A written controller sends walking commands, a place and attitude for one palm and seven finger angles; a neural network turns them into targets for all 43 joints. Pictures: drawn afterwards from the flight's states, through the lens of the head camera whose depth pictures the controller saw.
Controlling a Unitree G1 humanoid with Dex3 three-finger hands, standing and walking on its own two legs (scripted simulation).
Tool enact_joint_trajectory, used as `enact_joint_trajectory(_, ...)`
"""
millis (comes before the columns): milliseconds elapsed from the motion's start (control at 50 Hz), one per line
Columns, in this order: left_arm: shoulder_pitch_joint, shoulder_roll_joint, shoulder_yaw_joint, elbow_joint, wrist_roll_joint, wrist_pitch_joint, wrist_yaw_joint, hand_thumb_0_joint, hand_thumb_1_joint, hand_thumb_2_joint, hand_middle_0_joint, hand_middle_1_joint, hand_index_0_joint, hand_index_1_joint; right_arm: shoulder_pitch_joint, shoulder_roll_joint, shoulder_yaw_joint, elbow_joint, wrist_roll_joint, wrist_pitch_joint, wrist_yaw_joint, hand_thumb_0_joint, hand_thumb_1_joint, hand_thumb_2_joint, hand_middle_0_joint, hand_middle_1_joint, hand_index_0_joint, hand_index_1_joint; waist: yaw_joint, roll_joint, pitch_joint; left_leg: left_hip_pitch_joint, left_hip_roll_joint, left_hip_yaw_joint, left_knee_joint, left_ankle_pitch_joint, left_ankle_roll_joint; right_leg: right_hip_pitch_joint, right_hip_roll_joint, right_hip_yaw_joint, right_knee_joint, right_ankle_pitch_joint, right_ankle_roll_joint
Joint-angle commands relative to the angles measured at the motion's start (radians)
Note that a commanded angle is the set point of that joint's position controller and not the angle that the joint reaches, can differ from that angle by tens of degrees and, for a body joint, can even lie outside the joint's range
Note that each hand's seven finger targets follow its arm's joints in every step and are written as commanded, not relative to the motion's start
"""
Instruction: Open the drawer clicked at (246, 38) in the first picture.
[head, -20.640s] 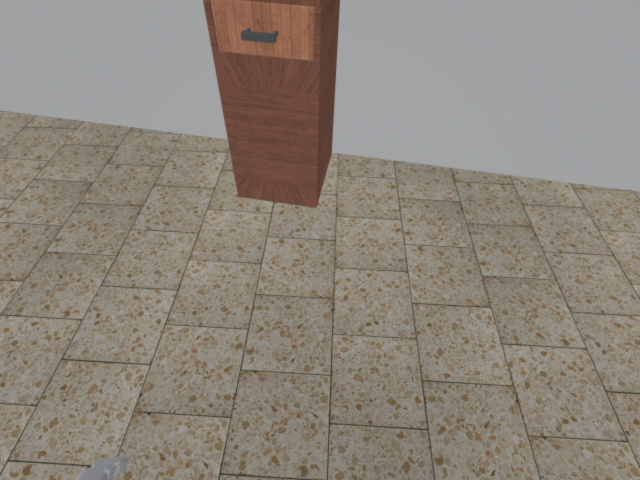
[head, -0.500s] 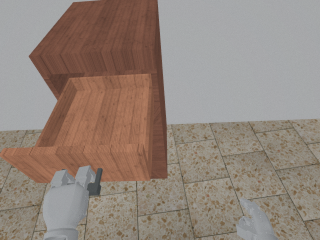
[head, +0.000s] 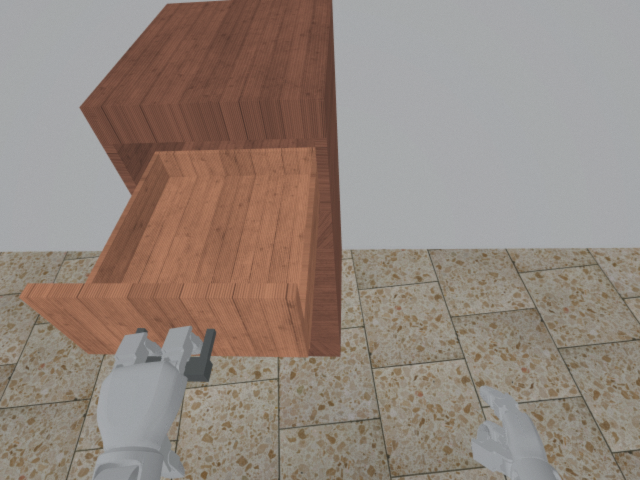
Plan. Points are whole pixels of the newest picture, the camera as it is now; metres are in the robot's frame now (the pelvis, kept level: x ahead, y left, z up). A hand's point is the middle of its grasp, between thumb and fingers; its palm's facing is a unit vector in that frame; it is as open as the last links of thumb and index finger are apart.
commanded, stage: lift the hand off the handle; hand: left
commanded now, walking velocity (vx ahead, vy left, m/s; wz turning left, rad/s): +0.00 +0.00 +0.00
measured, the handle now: (169, 352) +0.25 +0.23 +0.02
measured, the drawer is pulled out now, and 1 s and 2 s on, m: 0.30 0.30 0.30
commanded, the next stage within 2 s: draw the hand back to the body in 1.44 s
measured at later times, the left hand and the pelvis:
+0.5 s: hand (155, 378) +0.21 +0.22 +0.05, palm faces +0.10 -0.10 -0.99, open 13.5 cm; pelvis +0.00 +0.00 +0.01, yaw +0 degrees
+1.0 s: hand (128, 352) +0.22 +0.23 +0.11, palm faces +0.10 -0.12 -0.99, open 13.2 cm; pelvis +0.01 +0.01 +0.03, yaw +1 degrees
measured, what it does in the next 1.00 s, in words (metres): stands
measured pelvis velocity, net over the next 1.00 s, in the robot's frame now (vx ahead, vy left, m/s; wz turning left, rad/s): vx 0.01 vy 0.01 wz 0.01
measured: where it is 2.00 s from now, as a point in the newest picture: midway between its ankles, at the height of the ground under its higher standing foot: outside the picture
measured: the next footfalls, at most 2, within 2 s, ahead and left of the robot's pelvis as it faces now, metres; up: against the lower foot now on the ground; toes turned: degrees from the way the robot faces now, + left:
none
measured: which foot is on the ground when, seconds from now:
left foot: down 0.00-1.00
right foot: down 0.00-1.00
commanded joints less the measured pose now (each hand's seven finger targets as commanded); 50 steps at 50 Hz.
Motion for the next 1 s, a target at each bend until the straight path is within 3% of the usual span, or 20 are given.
enact_joint_trajectory(0, -0.135, 0.132, 0.093, -0.147, 0.019, 0.02, 0.04, 0.0, -0.5, 0.3, -0.3, -1.2, -0.3, -1.2, -0.14, -0.085, -0.025, -0.157, 0.003, -0.051, -0.009, 0.0, -0.9, -0.9, 0.2, 0.3, 0.2, 0.3, -0.001, -0.074, -0.148, 0.011, -0.039, -0.01, -0.093, 0.163, 0.024, 0.141, -0.018, 0.062, -0.157, 0.179, 0.004)
enact_joint_trajectory(40, -0.154, 0.149, 0.109, -0.148, 0.018, 0.031, 0.044, 0.0, -0.5, 0.3, -0.3, -1.2, -0.3, -1.2, -0.139, -0.087, -0.025, -0.157, 0.005, -0.047, -0.013, 0.0, -0.9, -0.9, 0.2, 0.3, 0.2, 0.3, 0.0, -0.071, -0.179, 0.022, -0.038, -0.012, -0.095, 0.175, 0.023, 0.154, -0.015, 0.059, -0.154, 0.181, 0.002)
enact_joint_trajectory(100, -0.21, 0.111, 0.059, -0.13, 0.018, 0.045, 0.04, 0.0, -0.5, 0.3, -0.3, -1.2, -0.3, -1.2, -0.142, -0.084, -0.023, -0.15, 0.006, -0.046, -0.017, 0.0, -0.9, -0.9, 0.2, 0.3, 0.2, 0.3, -0.007, -0.065, -0.166, 0.033, -0.037, -0.01, -0.1, 0.162, 0.025, 0.14, -0.018, 0.045, -0.163, 0.16, 0.005)
enact_joint_trajectory(180, -0.249, 0.144, 0.075, -0.185, 0.005, 0.059, 0.027, 0.0, -0.5, 0.3, -0.3, -1.2, -0.3, -1.2, -0.154, -0.081, -0.018, -0.155, 0.011, -0.04, -0.028, 0.0, -0.9, -0.9, 0.2, 0.3, 0.2, 0.3, 0.006, -0.068, -0.203, 0.063, -0.038, -0.01, -0.124, 0.168, 0.027, 0.189, -0.02, 0.042, -0.179, 0.148, 0.007)
enact_joint_trajectory(240, -0.271, 0.155, 0.074, -0.233, -0.004, 0.063, 0.012, 0.0, -0.5, 0.3, -0.3, -1.2, -0.3, -1.2, -0.165, -0.078, -0.013, -0.157, 0.01, -0.039, -0.03, 0.0, -0.9, -0.9, 0.2, 0.3, 0.2, 0.3, 0.003, -0.039, -0.194, 0.093, -0.035, -0.013, -0.139, 0.19, 0.026, 0.197, -0.019, 0.038, -0.192, 0.151, 0.006)
enact_joint_trajectory(320, -0.212, 0.15, 0.066, -0.3, -0.02, 0.048, -0.015, 0.0, -0.5, 0.3, -0.3, -1.2, -0.3, -1.2, -0.165, -0.071, -0.01, -0.162, 0.008, -0.042, -0.023, 0.0, -0.9, -0.9, 0.2, 0.3, 0.2, 0.3, 0.018, -0.033, -0.177, 0.122, -0.034, -0.015, -0.159, 0.23, 0.027, 0.23, -0.02, 0.04, -0.205, 0.196, 0.004)
enact_joint_trajectory(420, -0.173, 0.158, 0.072, -0.324, -0.03, 0.06, -0.057, 0.0, -0.5, 0.3, -0.3, -1.2, -0.3, -1.2, -0.176, -0.072, -0.004, -0.164, 0.012, -0.033, -0.01, 0.0, -0.9, -0.9, 0.2, 0.3, 0.2, 0.3, 0.017, -0.074, -0.107, 0.127, -0.028, -0.017, -0.192, 0.224, 0.027, 0.244, -0.02, 0.045, -0.241, 0.178, 0.008)
enact_joint_trajectory(480, -0.171, 0.184, 0.092, -0.338, -0.042, 0.082, -0.089, 0.0, -0.5, 0.3, -0.3, -1.2, -0.3, -1.2, -0.186, -0.075, 0.0, -0.163, 0.02, -0.022, -0.01, 0.0, -0.9, -0.9, 0.2, 0.3, 0.2, 0.3, 0.023, -0.068, -0.099, 0.145, -0.026, -0.01, -0.215, 0.228, 0.027, 0.276, -0.021, 0.052, -0.26, 0.18, 0.01)
enact_joint_trajectory(560, -0.19, 0.161, 0.053, -0.396, -0.053, 0.088, -0.133, 0.0, -0.5, 0.3, -0.3, -1.2, -0.3, -1.2, -0.186, -0.073, 0.005, -0.17, 0.018, -0.022, -0.004, 0.0, -0.9, -0.9, 0.2, 0.3, 0.2, 0.3, 0.025, -0.037, -0.105, 0.193, -0.02, -0.013, -0.238, 0.262, 0.029, 0.303, -0.023, 0.034, -0.272, 0.196, 0.011)
enact_joint_trajectory(620, -0.227, 0.202, 0.085, -0.423, -0.052, 0.078, -0.153, 0.0, -0.5, 0.3, -0.3, -1.2, -0.3, -1.2, -0.192, -0.074, 0.008, -0.165, 0.015, -0.019, -0.007, 0.0, -0.9, -0.9, 0.2, 0.3, 0.2, 0.3, 0.026, -0.04, -0.092, 0.21, -0.02, -0.012, -0.255, 0.271, 0.031, 0.316, -0.023, 0.038, -0.294, 0.204, 0.012)
enact_joint_trajectory(680, -0.241, 0.2, 0.081, -0.458, -0.058, 0.068, -0.166, 0.0, -0.5, 0.3, -0.3, -1.2, -0.3, -1.2, -0.194, -0.073, 0.01, -0.163, 0.013, -0.021, -0.006, 0.0, -0.9, -0.9, 0.2, 0.3, 0.2, 0.3, 0.03, -0.019, -0.098, 0.24, -0.018, -0.014, -0.269, 0.289, 0.03, 0.336, -0.025, 0.038, -0.311, 0.218, 0.01)
enact_joint_trajectory(800, -0.268, 0.246, 0.135, -0.488, -0.075, 0.056, -0.188, 0.0, -0.5, 0.3, -0.3, -1.2, -0.3, -1.2, -0.202, -0.073, 0.014, -0.153, 0.012, -0.023, -0.012, 0.0, -0.9, -0.9, 0.2, 0.3, 0.2, 0.3, 0.037, -0.029, -0.112, 0.273, -0.017, -0.016, -0.295, 0.345, 0.028, 0.391, -0.026, 0.04, -0.337, 0.286, 0.013)
enact_joint_trajectory(820, -0.275, 0.238, 0.121, -0.511, -0.08, 0.056, -0.194, 0.0, -0.5, 0.3, -0.3, -1.2, -0.3, -1.2, -0.207, -0.074, 0.014, -0.156, 0.012, -0.023, -0.011, 0.0, -0.9, -0.9, 0.2, 0.3, 0.2, 0.3, 0.037, -0.016, -0.12, 0.282, -0.017, -0.018, -0.301, 0.357, 0.027, 0.401, -0.028, 0.04, -0.34, 0.304, 0.014)
enact_joint_trajectory(840, -0.266, 0.265, 0.155, -0.526, -0.084, 0.056, -0.195, 0.0, -0.5, 0.3, -0.3, -1.2, -0.3, -1.2, -0.212, -0.078, 0.014, -0.157, 0.016, -0.023, -0.011, 0.0, -0.9, -0.9, 0.2, 0.3, 0.2, 0.3, 0.041, 0.002, -0.135, 0.299, -0.013, -0.02, -0.305, 0.381, 0.023, 0.417, -0.024, 0.051, -0.349, 0.321, 0.009)
enact_joint_trajectory(860, -0.252, 0.236, 0.121, -0.551, -0.088, 0.052, -0.2, 0.0, -0.5, 0.3, -0.3, -1.2, -0.3, -1.2, -0.205, -0.073, 0.019, -0.164, 0.014, -0.028, -0.007, 0.0, -0.9, -0.9, 0.2, 0.3, 0.2, 0.3, 0.042, -0.003, -0.137, 0.304, -0.012, -0.019, -0.306, 0.39, 0.026, 0.418, -0.031, 0.032, -0.344, 0.324, 0.014)
enact_joint_trajectory(880, -0.263, 0.261, 0.144, -0.567, -0.098, 0.051, -0.201, 0.0, -0.5, 0.3, -0.3, -1.2, -0.3, -1.2, -0.207, -0.078, 0.012, -0.155, 0.018, -0.023, -0.007, 0.0, -0.9, -0.9, 0.2, 0.3, 0.2, 0.3, 0.04, 0.014, -0.137, 0.311, -0.01, -0.02, -0.316, 0.399, 0.021, 0.426, -0.024, 0.044, -0.353, 0.337, 0.01)
enact_joint_trajectory(900, -0.245, 0.242, 0.124, -0.573, -0.097, 0.053, -0.206, 0.0, -0.5, 0.3, -0.3, -1.2, -0.3, -1.2, -0.207, -0.077, 0.015, -0.161, 0.015, -0.024, -0.004, 0.0, -0.9, -0.9, 0.2, 0.3, 0.2, 0.3, 0.044, 0.003, -0.141, 0.313, -0.012, -0.017, -0.316, 0.412, 0.024, 0.434, -0.028, 0.027, -0.35, 0.348, 0.014)
enact_joint_trajectory(940, -0.257, 0.264, 0.149, -0.569, -0.104, 0.066, -0.216, 0.0, -0.5, 0.3, -0.3, -1.2, -0.3, -1.2, -0.223, -0.08, 0.019, -0.159, 0.021, -0.019, -0.003, 0.0, -0.9, -0.9, 0.2, 0.3, 0.2, 0.3, 0.04, -0.016, -0.107, 0.318, -0.006, -0.023, -0.328, 0.41, 0.021, 0.432, -0.023, 0.037, -0.372, 0.339, 0.012)
enact_joint_trajectory(960, -0.28, 0.243, 0.123, -0.561, -0.1, 0.069, -0.225, 0.0, -0.5, 0.3, -0.3, -1.2, -0.3, -1.2, -0.219, -0.075, 0.026, -0.153, 0.019, -0.019, 0.0, 0.0, -0.9, -0.9, 0.2, 0.3, 0.2, 0.3, 0.034, -0.024, -0.09, 0.315, -0.007, -0.018, -0.333, 0.4, 0.026, 0.42, -0.03, 0.022, -0.373, 0.324, 0.016)
enact_joint_trajectory(980, -0.29, 0.272, 0.152, -0.562, -0.106, 0.072, -0.232, 0.0, -0.5, 0.3, -0.3, -1.2, -0.3, -1.2, -0.222, -0.079, 0.019, -0.147, 0.022, -0.014, -0.001, 0.0, -0.9, -0.9, 0.2, 0.3, 0.2, 0.3, 0.039, -0.03, -0.092, 0.317, -0.005, -0.021, -0.349, 0.393, 0.023, 0.44, -0.026, 0.03, -0.383, 0.325, 0.015)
